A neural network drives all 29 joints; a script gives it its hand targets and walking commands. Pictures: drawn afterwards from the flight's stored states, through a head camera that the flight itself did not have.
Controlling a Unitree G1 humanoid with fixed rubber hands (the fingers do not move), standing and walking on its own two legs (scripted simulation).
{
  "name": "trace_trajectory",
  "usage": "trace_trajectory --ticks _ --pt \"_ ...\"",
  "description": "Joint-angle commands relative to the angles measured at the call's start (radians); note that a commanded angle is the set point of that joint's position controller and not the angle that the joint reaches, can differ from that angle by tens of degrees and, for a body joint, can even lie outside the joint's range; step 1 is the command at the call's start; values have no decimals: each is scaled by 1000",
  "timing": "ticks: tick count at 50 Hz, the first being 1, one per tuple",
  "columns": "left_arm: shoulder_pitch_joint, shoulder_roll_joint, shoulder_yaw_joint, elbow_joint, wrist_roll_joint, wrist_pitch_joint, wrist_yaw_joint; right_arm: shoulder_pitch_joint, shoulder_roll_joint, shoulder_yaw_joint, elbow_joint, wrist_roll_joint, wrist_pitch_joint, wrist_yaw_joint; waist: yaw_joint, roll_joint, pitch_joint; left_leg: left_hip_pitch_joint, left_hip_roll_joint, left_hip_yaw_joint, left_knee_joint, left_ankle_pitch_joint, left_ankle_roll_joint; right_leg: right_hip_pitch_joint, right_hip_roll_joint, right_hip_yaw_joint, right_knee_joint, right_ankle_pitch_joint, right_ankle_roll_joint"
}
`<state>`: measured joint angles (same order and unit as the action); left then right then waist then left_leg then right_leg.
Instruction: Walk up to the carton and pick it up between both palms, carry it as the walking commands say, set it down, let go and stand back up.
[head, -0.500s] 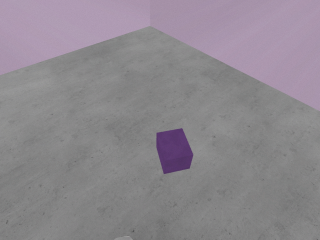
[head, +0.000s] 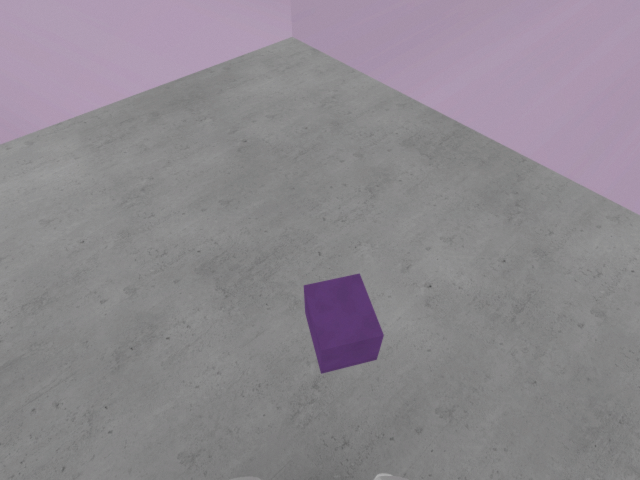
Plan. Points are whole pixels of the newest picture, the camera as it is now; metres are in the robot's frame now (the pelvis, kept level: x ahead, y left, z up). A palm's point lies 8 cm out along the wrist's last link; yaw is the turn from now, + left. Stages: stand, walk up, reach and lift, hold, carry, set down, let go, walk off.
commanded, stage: walk up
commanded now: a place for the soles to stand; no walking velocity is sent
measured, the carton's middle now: (340, 322) +0.67 -0.06 -0.66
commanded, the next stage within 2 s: none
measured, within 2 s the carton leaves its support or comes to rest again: neither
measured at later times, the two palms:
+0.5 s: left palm out of the picture +0.10 +0.32 -0.09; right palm out of the picture +0.11 -0.31 -0.09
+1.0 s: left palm out of the picture +0.15 +0.28 -0.08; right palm out of the picture +0.09 -0.39 -0.09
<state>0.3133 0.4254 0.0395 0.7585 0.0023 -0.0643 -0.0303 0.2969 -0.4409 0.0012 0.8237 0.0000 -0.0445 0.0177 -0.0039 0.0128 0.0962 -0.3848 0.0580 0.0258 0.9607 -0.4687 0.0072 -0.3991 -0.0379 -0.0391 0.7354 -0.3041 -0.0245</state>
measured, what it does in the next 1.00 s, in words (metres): steps on the spot: left foot, then right foot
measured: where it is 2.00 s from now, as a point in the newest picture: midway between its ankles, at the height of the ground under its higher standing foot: outside the picture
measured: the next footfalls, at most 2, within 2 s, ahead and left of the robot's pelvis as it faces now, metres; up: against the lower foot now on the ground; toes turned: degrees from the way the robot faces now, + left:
left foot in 0.10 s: +0.09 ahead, +0.15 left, +0.00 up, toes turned +3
right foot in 0.98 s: +0.16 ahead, -0.17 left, +0.00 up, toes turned -6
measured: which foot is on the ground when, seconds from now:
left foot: up 0.00-0.08, down 0.10-0.98, up 1.00-1.00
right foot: down 0.00-0.78, up 0.80-0.96, down 0.98-1.00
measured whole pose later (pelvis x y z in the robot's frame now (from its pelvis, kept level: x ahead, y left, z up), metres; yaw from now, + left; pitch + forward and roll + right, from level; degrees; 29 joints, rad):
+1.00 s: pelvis +0.05 -0.05 -0.01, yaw -2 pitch +0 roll +2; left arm 0.29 0.50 0.05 0.76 0.01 -0.01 -0.08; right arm 0.34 -0.48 0.00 0.83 0.00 -0.06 -0.02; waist 0.00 -0.04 0.04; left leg -0.34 0.12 0.02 0.76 -0.42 0.00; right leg -0.49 -0.07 -0.04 0.79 -0.34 -0.01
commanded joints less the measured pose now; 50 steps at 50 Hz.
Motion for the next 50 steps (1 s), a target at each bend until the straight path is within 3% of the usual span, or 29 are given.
trace_trajectory --ticks 1,3,4,5,6,7,9,10,11,13,17,19,22,24,27,29,34,35,36,37,38,39,42,45,46,47,48,49,50 --pt "-16 271 59 -27 4 -10 48 19 -161 -86 -9 -5 -2 -24 2 -216 -73 17 9 39 -163 21 13 2 -209 254 -226 494 -167" --pt "-52 223 36 -32 -8 -1 44 21 -159 -85 5 -16 -8 -27 -19 -136 -92 131 -21 54 -341 206 19 -8 -146 176 -132 482 -119" --pt "-55 193 30 -43 -14 1 47 25 -178 -93 -8 -24 -14 -34 -24 -86 -156 202 25 -23 -375 350 28 -14 -119 157 -67 439 -87" --pt "-52 174 28 -47 -17 -1 47 3 -233 -101 -17 -31 -13 -35 -10 28 -204 164 126 -161 -445 378 68 13 -82 134 9 314 -54" --pt "-55 164 24 -37 -27 3 46 -81 -238 -92 -31 -20 -17 -33 28 20 -187 93 193 -207 -479 457 105 74 -18 68 17 220 -27" --pt "-5 168 35 1 -27 13 49 -147 -224 -78 -36 -4 -11 -26 50 71 -180 39 194 -173 -456 410 130 138 -7 37 -43 62 -11" --pt "0 179 31 19 -12 9 53 -157 -188 -63 -32 1 -4 -22 47 91 -175 38 141 -117 -394 350 91 149 -27 78 -96 103 -32" --pt "-16 206 37 23 -10 4 55 -165 -169 -58 -30 8 3 -21 34 79 -148 15 115 -87 -354 317 66 140 -52 113 -115 184 -35" --pt "-37 231 40 10 -6 -2 57 -135 -160 -63 -23 9 7 -22 3 7 -180 70 69 -51 -292 287 46 113 -107 189 -158 242 -56" --pt "-88 242 43 -7 -2 -8 54 -103 -160 -70 -4 7 17 -24 -21 -40 -172 126 49 -50 -310 225 35 31 -142 239 -175 228 -87" --pt "-97 194 22 1 -5 -4 52 -140 -185 -67 -10 -6 8 -20 -11 -22 -160 143 102 -98 -387 267 63 11 -67 161 -141 199 -44" --pt "-73 202 26 14 -9 -2 54 -183 -178 -67 -5 -4 13 -18 6 11 -165 98 101 -91 -376 229 68 60 -67 165 -145 168 -45" --pt "-96 211 26 18 -1 -6 48 -176 -180 -67 -6 -7 14 -19 1 -14 -125 78 79 -77 -376 159 54 13 -89 196 -191 122 -60" --pt "-106 219 30 11 -1 -4 45 -173 -184 -67 -5 -11 13 -17 -8 24 -132 99 71 -71 -386 128 51 -5 -92 203 -204 85 -51" --pt "-113 203 21 16 0 -5 42 -186 -173 -64 -2 -10 11 -16 -5 -42 -110 95 76 -80 -387 140 61 -19 -83 207 -215 67 -51" --pt "-109 210 23 14 5 -7 41 -176 -175 -67 0 -16 12 -12 -13 -14 -129 116 63 -63 -379 109 54 -34 -93 227 -221 47 -56" --pt "-109 203 23 11 4 -3 41 -189 -174 -62 -2 -18 10 -10 6 8 -129 64 78 -85 -405 98 62 27 -68 173 -208 40 -38" --pt "-112 278 87 -94 68 30 -13 32 -305 -123 33 -4 -17 -33 -1 -98 -151 72 102 -201 -427 -184 125 -43 -72 178 -186 -407 -72" --pt "-116 276 93 -99 69 41 -32 48 -353 -134 24 -16 -27 -44 -9 -59 -86 95 136 -290 -477 -347 143 -156 -64 200 -147 -507 -68" --pt "-151 248 94 -116 68 47 -43 113 -397 -151 39 -27 -36 -48 -34 57 -51 162 198 -415 -547 -439 179 -280 -36 139 -1 -483 -42" --pt "-189 227 96 -136 65 52 -49 138 -411 -163 44 -28 -41 -55 -56 135 -25 222 313 -569 -651 -462 239 -380 -6 69 187 -311 -14" --pt "-208 222 92 -155 61 57 -51 154 -402 -167 31 -31 -50 -60 -66 110 1 279 372 -625 -687 -383 274 -459 -41 108 260 -258 6" --pt "-184 233 98 -134 53 40 -56 140 -364 -159 14 -24 -60 -68 -54 32 -72 373 303 -493 -593 -72 246 -434 -49 105 213 -203 21" --pt "-144 223 97 -137 38 37 -73 77 -387 -155 -18 -20 -53 -66 -17 180 -108 181 271 -333 -565 12 214 -177 -57 45 51 -171 24" --pt "-112 218 99 -114 39 33 -77 18 -360 -144 -18 -19 -52 -65 20 168 -88 42 242 -259 -540 29 186 -39 -53 21 -20 -83 23" --pt "-32 233 106 -83 42 29 -72 -24 -314 -127 -35 -16 -50 -59 73 92 -95 -65 192 -194 -445 24 153 92 -25 -1 -92 -32 20" --pt "114 276 132 -31 43 22 -62 -42 -257 -112 -41 -16 -37 -56 148 -69 -156 -251 83 -58 -154 -40 85 335 -58 118 -243 -121 25" --pt "203 380 151 -22 62 9 -39 -38 -124 -64 -72 -9 -39 -63 205 -417 -114 -444 -95 -33 179 -123 22 382 -262 482 -490 -381 -16" --pt "76 402 151 -54 51 11 -32 -4 -174 -75 -49 -3 -26 -82 146 -336 -63 -496 -82 -97 278 -88 21 306 -330 617 -575 -522 -91"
